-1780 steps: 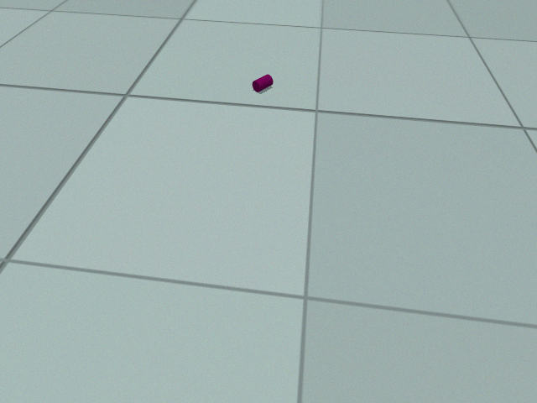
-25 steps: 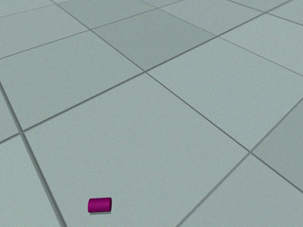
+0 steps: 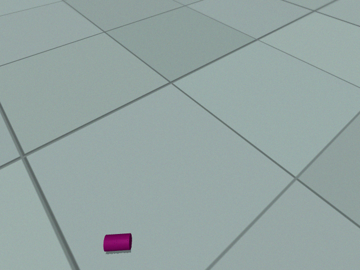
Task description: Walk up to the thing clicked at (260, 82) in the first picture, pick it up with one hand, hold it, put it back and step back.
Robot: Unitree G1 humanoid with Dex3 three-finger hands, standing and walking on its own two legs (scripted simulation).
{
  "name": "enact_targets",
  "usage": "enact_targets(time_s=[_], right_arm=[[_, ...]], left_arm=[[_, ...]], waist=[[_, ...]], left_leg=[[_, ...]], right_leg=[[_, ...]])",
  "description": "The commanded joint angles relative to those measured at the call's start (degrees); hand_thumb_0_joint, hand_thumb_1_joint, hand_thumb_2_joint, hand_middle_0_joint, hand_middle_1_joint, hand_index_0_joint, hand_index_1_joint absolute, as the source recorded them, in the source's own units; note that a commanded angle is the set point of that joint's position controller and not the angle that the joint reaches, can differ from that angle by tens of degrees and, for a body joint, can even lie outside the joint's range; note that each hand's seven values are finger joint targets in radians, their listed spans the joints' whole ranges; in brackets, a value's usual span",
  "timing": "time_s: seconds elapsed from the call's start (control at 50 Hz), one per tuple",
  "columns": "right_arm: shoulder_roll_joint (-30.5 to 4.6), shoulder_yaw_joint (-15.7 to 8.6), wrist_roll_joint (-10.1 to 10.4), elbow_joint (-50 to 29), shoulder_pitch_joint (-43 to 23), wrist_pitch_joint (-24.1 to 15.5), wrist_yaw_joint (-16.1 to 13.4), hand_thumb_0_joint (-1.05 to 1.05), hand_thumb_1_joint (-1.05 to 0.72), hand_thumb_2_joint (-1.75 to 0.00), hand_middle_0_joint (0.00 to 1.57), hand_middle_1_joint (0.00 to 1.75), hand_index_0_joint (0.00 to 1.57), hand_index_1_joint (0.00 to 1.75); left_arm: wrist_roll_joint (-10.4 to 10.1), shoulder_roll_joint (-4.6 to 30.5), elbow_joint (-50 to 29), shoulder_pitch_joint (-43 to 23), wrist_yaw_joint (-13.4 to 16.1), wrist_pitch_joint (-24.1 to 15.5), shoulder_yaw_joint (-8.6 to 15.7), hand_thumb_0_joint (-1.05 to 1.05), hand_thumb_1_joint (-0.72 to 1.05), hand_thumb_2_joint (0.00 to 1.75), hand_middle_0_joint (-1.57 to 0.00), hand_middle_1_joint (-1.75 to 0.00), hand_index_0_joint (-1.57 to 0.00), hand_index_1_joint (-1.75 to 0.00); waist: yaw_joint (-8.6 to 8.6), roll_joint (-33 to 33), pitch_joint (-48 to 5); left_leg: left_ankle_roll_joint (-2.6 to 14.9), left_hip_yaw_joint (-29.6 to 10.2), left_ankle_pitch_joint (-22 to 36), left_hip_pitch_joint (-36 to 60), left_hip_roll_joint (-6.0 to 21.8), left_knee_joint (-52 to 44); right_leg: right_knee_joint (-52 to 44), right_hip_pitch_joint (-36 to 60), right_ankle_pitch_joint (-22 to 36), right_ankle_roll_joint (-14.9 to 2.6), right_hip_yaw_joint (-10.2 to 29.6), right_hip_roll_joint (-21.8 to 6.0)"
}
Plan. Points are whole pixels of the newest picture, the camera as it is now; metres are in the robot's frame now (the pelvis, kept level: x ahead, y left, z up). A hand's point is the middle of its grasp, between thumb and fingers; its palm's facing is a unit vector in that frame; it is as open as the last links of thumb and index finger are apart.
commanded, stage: stand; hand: left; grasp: from above
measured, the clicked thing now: (118, 242) +0.38 +0.32 -0.74
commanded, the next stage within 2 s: step back in 0.12 s
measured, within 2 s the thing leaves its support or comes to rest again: neither
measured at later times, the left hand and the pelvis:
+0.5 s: hand out of the picture +0.09 +0.30 -0.18, palm faces -0.03 -0.92 -0.39, open 7.4 cm; pelvis -0.06 +0.03 -0.03, yaw +0 degrees
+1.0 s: hand out of the picture -0.07 +0.26 -0.15, palm faces -0.05 -0.91 -0.41, open 7.4 cm; pelvis -0.18 +0.00 -0.02, yaw -3 degrees
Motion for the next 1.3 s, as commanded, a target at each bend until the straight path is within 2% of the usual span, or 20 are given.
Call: enact_targets(time_s=[0.0,0.16,0.32,0.36,0.4,0.44,0.5,0.66,0.74,0.76,0.78,0.8,0.82,0.88,1.02,1.12,1.16,1.18,1.24,1.28], right_arm=[[-11.81,-2.24,0.05,-3.08,-2.03,-1.39,-0.57,0.00,-0.90,-0.90,0.20,0.30,0.20,0.30],[-13.97,-3.91,1.55,-7.39,-2.08,0.54,-0.31,0.00,-0.90,-0.90,0.20,0.30,0.20,0.30],[-12.95,-5.75,0.79,-11.85,3.21,2.87,0.71,0.00,-0.90,-0.90,0.20,0.30,0.20,0.30],[-13.43,-6.40,0.65,-11.80,8.08,2.57,1.05,0.00,-0.90,-0.90,0.20,0.30,0.20,0.30],[-19.56,-7.57,-0.62,-13.52,5.95,1.26,0.75,0.00,-0.90,-0.90,0.20,0.30,0.20,0.30],[-22.13,-8.03,-0.82,-15.65,3.09,0.66,0.08,0.00,-0.90,-0.90,0.20,0.30,0.20,0.30],[-17.85,-6.93,-0.85,-18.39,-3.19,0.29,-1.21,0.00,-0.90,-0.90,0.20,0.30,0.20,0.30],[-17.82,-6.69,-0.76,-19.69,4.73,0.25,-1.66,0.00,-0.90,-0.90,0.20,0.30,0.20,0.30],[-18.85,-6.24,-0.03,-20.85,0.23,1.21,-1.18,0.00,-0.90,-0.90,0.20,0.30,0.20,0.30],[-16.82,-5.47,0.38,-20.67,0.85,1.40,-1.01,0.00,-0.90,-0.90,0.20,0.30,0.20,0.30],[-13.51,-4.76,0.60,-21.06,2.07,1.68,-0.81,0.00,-0.90,-0.90,0.20,0.30,0.20,0.30],[-13.82,-5.36,0.55,-21.17,-1.10,1.99,-2.00,0.00,-0.90,-0.90,0.20,0.30,0.20,0.30],[-15.71,-5.97,0.30,-19.92,-0.26,2.35,-2.19,0.00,-0.90,-0.90,0.20,0.30,0.20,0.30],[-14.43,-4.98,1.51,-16.99,6.21,2.02,-2.11,0.00,-0.90,-0.90,0.20,0.30,0.20,0.30],[-14.05,-4.43,0.54,-19.16,5.26,1.73,-1.97,0.00,-0.90,-0.90,0.20,0.30,0.20,0.30],[-13.56,-5.48,-0.53,-16.83,11.97,0.93,-0.92,0.00,-0.90,-0.90,0.20,0.30,0.20,0.30],[-22.68,-7.57,-1.60,-19.03,6.26,0.84,-0.23,0.00,-0.90,-0.90,0.20,0.30,0.20,0.30],[-24.36,-8.01,-1.50,-19.90,5.63,0.70,-0.18,0.00,-0.90,-0.90,0.20,0.30,0.20,0.30],[-17.27,-5.78,-1.35,-20.68,-1.55,0.17,-1.24,0.00,-0.90,-0.90,0.20,0.30,0.20,0.30],[-16.40,-5.84,-0.96,-21.07,-0.93,0.19,-1.40,0.00,-0.90,-0.90,0.20,0.30,0.20,0.30]], left_arm=[[-0.23,12.03,-3.43,-2.23,0.79,-1.31,2.07,0.00,0.90,0.90,-0.20,-0.30,-0.20,-0.30],[-1.70,15.89,-8.21,-0.68,1.39,-0.23,4.29,0.00,0.90,0.90,-0.20,-0.30,-0.20,-0.30],[0.52,19.59,-16.85,-7.61,1.34,1.58,5.01,0.00,0.90,0.90,-0.20,-0.30,-0.20,-0.30],[0.73,18.73,-18.81,-10.91,1.34,1.95,4.85,0.00,0.90,0.90,-0.20,-0.30,-0.20,-0.30],[-0.40,12.99,-19.44,-7.34,1.79,2.76,4.10,0.00,0.90,0.90,-0.20,-0.30,-0.20,-0.30],[-0.08,13.45,-18.60,-3.70,2.66,3.16,4.16,0.00,0.90,0.90,-0.20,-0.30,-0.20,-0.30],[-0.74,14.84,-16.76,0.72,2.25,3.04,4.58,0.00,0.90,0.90,-0.20,-0.30,-0.20,-0.30],[0.33,13.87,-20.76,-0.02,0.97,2.21,5.83,0.00,0.90,0.90,-0.20,-0.30,-0.20,-0.30],[0.94,12.94,-16.99,9.35,0.52,1.68,6.39,0.00,0.90,0.90,-0.20,-0.30,-0.20,-0.30],[1.55,14.69,-17.10,10.11,0.70,1.24,6.91,0.00,0.90,0.90,-0.20,-0.30,-0.20,-0.30],[1.96,19.75,-18.23,8.67,0.55,0.92,8.36,0.00,0.90,0.90,-0.20,-0.30,-0.20,-0.30],[1.60,24.60,-20.73,4.23,0.48,1.12,8.89,0.00,0.90,0.90,-0.20,-0.30,-0.20,-0.30],[1.36,22.49,-22.34,1.29,0.64,0.72,8.46,0.00,0.90,0.90,-0.20,-0.30,-0.20,-0.30],[0.83,16.46,-23.48,-4.47,1.07,0.84,7.25,0.00,0.90,0.90,-0.20,-0.30,-0.20,-0.30],[1.14,15.80,-25.01,2.79,1.97,1.36,7.12,0.00,0.90,0.90,-0.20,-0.30,-0.20,-0.30],[0.29,16.44,-26.15,0.53,1.14,2.58,5.96,0.00,0.90,0.90,-0.20,-0.30,-0.20,-0.30],[0.01,13.01,-26.93,0.21,1.15,2.58,5.27,0.00,0.90,0.90,-0.20,-0.30,-0.20,-0.30],[0.86,15.49,-26.87,-4.12,2.00,2.45,6.80,0.00,0.90,0.90,-0.20,-0.30,-0.20,-0.30],[-0.71,13.74,-22.71,2.85,1.86,2.92,6.64,0.00,0.90,0.90,-0.20,-0.30,-0.20,-0.30],[-0.16,14.40,-21.92,5.02,1.55,2.68,7.13,0.00,0.90,0.90,-0.20,-0.30,-0.20,-0.30]], waist=[[-0.19,0.38,-4.43],[-0.67,-1.56,-6.60],[-2.84,-11.68,-6.82],[-5.27,-10.09,-5.99],[-3.30,11.81,-3.10],[-2.08,10.59,-7.21],[1.21,8.72,-5.35],[-2.52,8.12,-7.76],[1.67,9.13,-8.82],[2.06,5.67,-8.88],[1.20,-9.57,-6.59],[3.45,-15.72,-3.35],[2.04,-11.49,-0.50],[-2.23,-7.93,0.32],[2.42,-10.15,-4.92],[-1.42,-7.44,-7.07],[-0.92,15.27,-3.74],[-4.13,13.78,-2.30],[2.16,4.58,-2.03],[1.90,6.82,-2.31]], left_leg=[[2.01,-4.29,9.18,0.87,5.72,-2.15],[4.21,-3.23,24.74,-0.93,4.52,10.57],[4.92,-2.80,-11.67,-3.36,-3.55,29.66],[6.18,-3.77,-3.03,-2.70,-1.29,23.51],[10.71,-24.28,27.96,-4.09,14.10,3.27],[16.82,-28.11,36.68,-2.14,19.39,5.35],[15.05,-17.21,29.66,-4.18,13.60,8.08],[16.10,-15.50,28.24,3.67,13.83,11.47],[10.70,-12.37,15.87,-8.38,11.24,14.36],[7.62,-10.93,8.71,-14.10,8.85,16.94],[3.04,-6.49,-9.35,-26.30,-1.33,28.31],[1.79,-6.61,-26.69,-23.19,-7.36,42.08],[1.54,-11.10,-25.23,-20.17,-6.55,50.50],[1.24,-10.48,-16.85,-20.96,-9.16,51.37],[0.08,-6.71,-20.30,-21.09,-4.53,33.62],[3.30,-2.15,-1.45,-4.64,-2.53,5.73],[13.00,-29.18,4.98,-4.09,17.54,-0.98],[19.25,-33.39,11.69,-12.48,22.02,-1.00],[13.59,-15.96,22.38,-9.02,12.71,4.52],[14.12,-14.01,22.33,-6.01,12.07,6.25]], right_leg=[[-2.73,0.02,10.96,-1.78,4.21,-6.21],[6.81,-1.84,30.70,-4.77,4.16,-6.26],[7.45,-16.03,21.15,-14.28,12.66,-16.35],[14.75,-17.62,14.91,-10.79,9.13,-12.32],[35.07,-22.37,-15.78,-3.46,3.10,6.36],[48.82,-23.37,-26.74,-3.28,11.98,8.18],[54.94,-24.03,-19.01,-2.50,12.12,6.98],[32.05,-19.52,-19.38,0.16,4.73,3.59],[9.23,-3.35,-4.16,-2.50,-0.15,3.53],[5.64,0.73,-0.40,-3.99,5.16,0.50],[1.94,3.04,1.48,-8.44,24.32,-11.67],[-1.10,-11.11,7.89,-18.87,33.17,-22.34],[-1.38,-16.83,10.11,-19.52,32.84,-22.21],[3.78,-12.63,17.11,-11.65,13.78,-10.58],[8.31,2.72,24.73,-14.59,15.40,-14.38],[13.76,-6.44,14.34,-8.16,11.22,-10.32],[28.86,-23.44,-17.69,-1.81,0.28,5.35],[42.23,-19.87,-26.68,-1.02,6.84,5.92],[55.20,-22.78,-18.00,-2.26,11.73,8.48],[54.63,-23.23,-16.58,-0.96,10.16,7.53]])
